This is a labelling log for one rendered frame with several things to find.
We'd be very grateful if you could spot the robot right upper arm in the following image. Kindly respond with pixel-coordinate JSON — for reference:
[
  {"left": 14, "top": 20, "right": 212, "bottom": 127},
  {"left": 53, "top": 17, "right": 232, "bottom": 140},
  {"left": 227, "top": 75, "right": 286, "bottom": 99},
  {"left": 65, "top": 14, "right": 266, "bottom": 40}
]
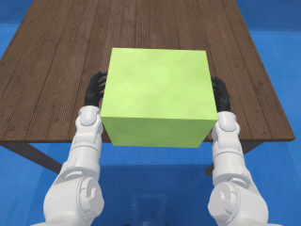
[{"left": 207, "top": 182, "right": 283, "bottom": 226}]

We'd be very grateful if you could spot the carton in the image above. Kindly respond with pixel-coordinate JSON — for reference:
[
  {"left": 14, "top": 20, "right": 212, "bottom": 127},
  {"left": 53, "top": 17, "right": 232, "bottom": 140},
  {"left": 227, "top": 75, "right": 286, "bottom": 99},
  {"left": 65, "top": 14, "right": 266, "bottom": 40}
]
[{"left": 100, "top": 47, "right": 218, "bottom": 148}]

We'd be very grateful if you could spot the robot right hand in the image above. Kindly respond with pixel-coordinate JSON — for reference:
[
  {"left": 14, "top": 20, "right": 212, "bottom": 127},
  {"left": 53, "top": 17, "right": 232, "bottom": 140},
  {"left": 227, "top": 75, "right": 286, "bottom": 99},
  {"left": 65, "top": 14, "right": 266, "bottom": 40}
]
[{"left": 210, "top": 76, "right": 231, "bottom": 113}]

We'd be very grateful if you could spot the robot right forearm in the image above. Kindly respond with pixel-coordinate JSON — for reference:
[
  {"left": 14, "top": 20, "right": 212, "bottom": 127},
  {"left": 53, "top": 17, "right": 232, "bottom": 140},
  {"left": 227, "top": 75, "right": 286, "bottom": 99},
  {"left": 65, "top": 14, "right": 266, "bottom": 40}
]
[{"left": 211, "top": 111, "right": 261, "bottom": 196}]

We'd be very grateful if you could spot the robot left upper arm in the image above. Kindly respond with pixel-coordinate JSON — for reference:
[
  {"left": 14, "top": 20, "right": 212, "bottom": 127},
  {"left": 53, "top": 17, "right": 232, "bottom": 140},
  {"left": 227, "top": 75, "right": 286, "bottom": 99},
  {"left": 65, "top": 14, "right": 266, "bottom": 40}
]
[{"left": 30, "top": 176, "right": 104, "bottom": 226}]

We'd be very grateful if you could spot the robot left hand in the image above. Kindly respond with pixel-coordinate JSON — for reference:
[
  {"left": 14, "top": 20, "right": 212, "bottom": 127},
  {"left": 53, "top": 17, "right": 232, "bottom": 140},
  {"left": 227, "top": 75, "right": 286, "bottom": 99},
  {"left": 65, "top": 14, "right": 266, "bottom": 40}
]
[{"left": 84, "top": 71, "right": 108, "bottom": 107}]

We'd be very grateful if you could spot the robot left forearm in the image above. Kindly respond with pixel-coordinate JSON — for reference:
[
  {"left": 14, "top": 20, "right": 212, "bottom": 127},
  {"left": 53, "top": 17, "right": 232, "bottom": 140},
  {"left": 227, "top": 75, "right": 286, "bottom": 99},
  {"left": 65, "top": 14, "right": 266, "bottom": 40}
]
[{"left": 43, "top": 105, "right": 103, "bottom": 217}]

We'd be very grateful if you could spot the table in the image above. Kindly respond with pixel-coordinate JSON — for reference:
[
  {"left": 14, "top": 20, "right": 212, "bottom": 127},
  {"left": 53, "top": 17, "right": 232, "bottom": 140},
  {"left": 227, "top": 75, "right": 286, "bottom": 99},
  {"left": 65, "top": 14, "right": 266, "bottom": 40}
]
[{"left": 0, "top": 0, "right": 296, "bottom": 176}]

